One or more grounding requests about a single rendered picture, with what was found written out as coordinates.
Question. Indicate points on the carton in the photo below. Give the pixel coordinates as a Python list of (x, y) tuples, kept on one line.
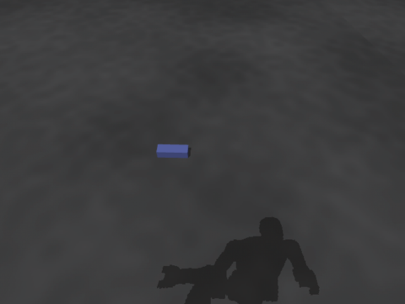
[(172, 151)]

